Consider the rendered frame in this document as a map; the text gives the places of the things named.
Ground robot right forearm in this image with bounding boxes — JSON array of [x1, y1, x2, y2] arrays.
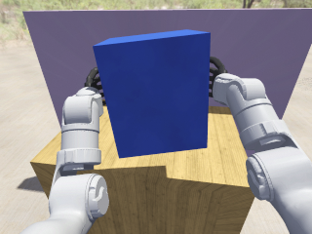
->
[[213, 73, 312, 167]]

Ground robot left upper arm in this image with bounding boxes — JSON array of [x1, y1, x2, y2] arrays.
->
[[20, 174, 109, 234]]

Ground carton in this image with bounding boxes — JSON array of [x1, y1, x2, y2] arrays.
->
[[93, 29, 211, 159]]

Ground right robot hand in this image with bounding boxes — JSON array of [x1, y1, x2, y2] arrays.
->
[[209, 57, 228, 98]]

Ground robot left forearm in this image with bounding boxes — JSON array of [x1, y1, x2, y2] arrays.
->
[[48, 87, 104, 213]]

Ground robot right upper arm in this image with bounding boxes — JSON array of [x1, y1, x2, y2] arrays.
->
[[246, 145, 312, 234]]

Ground pedestal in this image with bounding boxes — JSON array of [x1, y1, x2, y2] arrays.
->
[[30, 99, 255, 234]]

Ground left robot hand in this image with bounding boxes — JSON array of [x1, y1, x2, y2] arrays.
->
[[84, 67, 106, 105]]

